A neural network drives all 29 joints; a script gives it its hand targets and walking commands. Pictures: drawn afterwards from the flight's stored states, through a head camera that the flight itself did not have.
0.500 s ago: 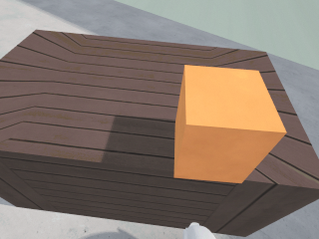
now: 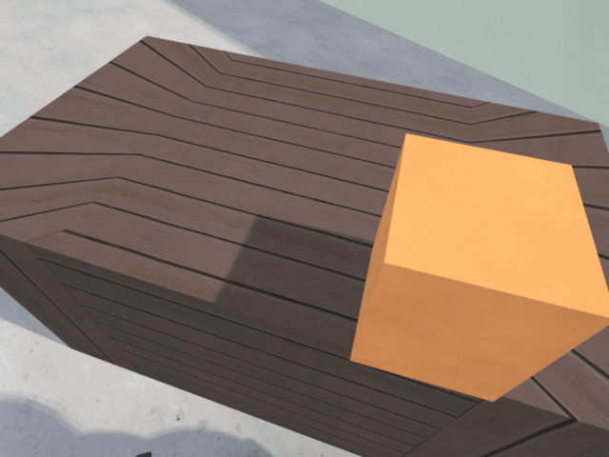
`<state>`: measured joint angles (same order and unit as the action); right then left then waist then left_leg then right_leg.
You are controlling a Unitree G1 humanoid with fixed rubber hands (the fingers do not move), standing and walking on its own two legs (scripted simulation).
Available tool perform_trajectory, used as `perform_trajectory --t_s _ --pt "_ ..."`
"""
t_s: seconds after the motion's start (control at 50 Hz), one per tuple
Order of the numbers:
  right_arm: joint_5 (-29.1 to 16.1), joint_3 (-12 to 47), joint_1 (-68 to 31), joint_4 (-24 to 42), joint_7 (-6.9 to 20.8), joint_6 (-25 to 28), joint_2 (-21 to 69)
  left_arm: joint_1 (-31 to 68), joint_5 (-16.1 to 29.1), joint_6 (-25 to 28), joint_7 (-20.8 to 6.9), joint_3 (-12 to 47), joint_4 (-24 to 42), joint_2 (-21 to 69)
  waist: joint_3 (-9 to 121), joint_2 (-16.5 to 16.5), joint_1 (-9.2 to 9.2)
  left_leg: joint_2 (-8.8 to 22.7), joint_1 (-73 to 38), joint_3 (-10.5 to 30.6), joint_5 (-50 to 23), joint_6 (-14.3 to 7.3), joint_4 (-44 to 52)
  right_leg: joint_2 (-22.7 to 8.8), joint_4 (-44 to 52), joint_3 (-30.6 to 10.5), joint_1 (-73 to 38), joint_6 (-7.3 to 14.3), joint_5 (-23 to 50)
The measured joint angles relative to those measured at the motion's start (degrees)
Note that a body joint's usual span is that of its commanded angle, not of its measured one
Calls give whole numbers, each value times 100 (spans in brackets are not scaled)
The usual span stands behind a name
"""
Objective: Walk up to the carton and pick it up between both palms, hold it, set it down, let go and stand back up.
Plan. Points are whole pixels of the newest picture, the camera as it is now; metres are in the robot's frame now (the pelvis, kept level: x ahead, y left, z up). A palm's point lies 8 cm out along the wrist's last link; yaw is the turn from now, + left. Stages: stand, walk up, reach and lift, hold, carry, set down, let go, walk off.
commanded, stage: walk up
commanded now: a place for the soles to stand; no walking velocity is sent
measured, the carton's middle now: (450, 271) +0.35 -0.17 +0.06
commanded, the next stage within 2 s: none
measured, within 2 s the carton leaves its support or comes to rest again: neither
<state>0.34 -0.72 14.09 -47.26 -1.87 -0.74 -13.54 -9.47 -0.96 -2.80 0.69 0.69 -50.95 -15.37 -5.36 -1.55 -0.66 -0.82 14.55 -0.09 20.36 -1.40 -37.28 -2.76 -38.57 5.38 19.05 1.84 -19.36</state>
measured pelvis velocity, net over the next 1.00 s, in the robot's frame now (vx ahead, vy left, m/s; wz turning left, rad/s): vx -0.05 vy -0.04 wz -0.16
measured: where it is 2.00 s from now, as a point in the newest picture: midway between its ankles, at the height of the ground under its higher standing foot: outside the picture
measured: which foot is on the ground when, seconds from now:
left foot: down 0.00-1.00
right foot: down 0.00-0.80, up 0.82-1.00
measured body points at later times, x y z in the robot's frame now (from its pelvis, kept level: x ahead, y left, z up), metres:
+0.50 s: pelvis -0.02 +0.00 +0.01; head -0.01 +0.00 +0.46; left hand +0.02 +0.25 -0.13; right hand +0.01 -0.26 -0.13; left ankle +0.00 +0.11 -0.72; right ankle +0.03 -0.12 -0.72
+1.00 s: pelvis -0.05 -0.04 +0.01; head +0.01 -0.05 +0.46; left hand +0.07 +0.25 -0.12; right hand +0.03 -0.34 -0.11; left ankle +0.00 +0.11 -0.72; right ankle -0.06 -0.19 -0.68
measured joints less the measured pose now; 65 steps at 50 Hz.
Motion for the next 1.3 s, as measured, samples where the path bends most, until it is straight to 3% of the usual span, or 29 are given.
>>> perform_trajectory --t_s 0.04,0.1,0.36,0.74,0.8,0.88,0.94,0.98,1.04,1.08,1.14,1.22,1.3 --pt "13 20 -101 -11 33 -20 -66 -75 -24 101 1 -13 -1 -1 51 43 -48 -4 62 1 -46 21 13 49 315 -82 -177 -48 502" --pt "-2 46 -275 -19 67 -26 -121 -215 5 204 -17 9 -23 28 74 178 -33 45 59 25 -101 54 57 96 407 -64 -216 -161 440" --pt "-70 280 23 -599 147 69 8 -555 97 275 -101 122 -301 87 341 101 -35 14 -150 -113 -575 30 778 104 988 -231 -311 -161 850" --pt "-46 309 179 -1090 113 90 -100 -653 86 328 -5 170 -639 105 322 105 29 61 -217 -260 -591 50 934 184 1067 -438 -270 -168 896" --pt "38 215 -7 -901 10 82 -97 -524 55 198 -40 39 -505 -17 138 17 -12 94 -111 -390 -515 57 735 224 702 -581 -20 -159 838" --pt "110 -20 -361 -555 -162 51 -205 -298 -129 -90 -60 -203 -276 -240 -164 75 77 348 -11 -471 -487 98 558 429 -1511 -668 675 -353 -612" --pt "187 -131 -552 -368 -256 21 -303 -166 -187 -209 -83 -320 -76 -370 -251 142 65 584 -14 -542 -658 179 742 396 -2236 -817 842 -494 -809" --pt "239 -164 -657 -250 -235 30 -373 -118 -176 -202 -128 -351 49 -418 -273 184 36 734 23 -601 -726 241 781 265 -1836 -897 705 -535 -700" --pt "281 -152 -780 -93 -113 16 -495 -148 -108 -92 -206 -354 190 -411 -271 265 32 988 185 -664 -582 344 400 93 -325 -854 105 -478 -45" --pt "265 -114 -829 -48 -4 -38 -594 -217 -66 28 -202 -386 247 -330 -246 360 17 1112 438 -518 -87 261 -265 178 315 -792 -203 -408 368" --pt "141 -71 -790 -24 3 -238 -639 -337 69 77 -142 -295 379 -37 -205 491 10 672 853 30 1379 190 -1470 330 57 -821 -63 -319 208" --pt "71 51 -544 -125 35 -278 -460 -455 7 103 -19 -203 512 188 -57 395 -41 288 934 70 1194 257 -1887 380 359 -913 -75 -257 451" --pt "100 108 -224 -264 101 -278 -313 -465 -42 189 4 -128 587 290 90 307 -28 205 516 -34 973 301 -1070 407 447 -916 -13 -234 563"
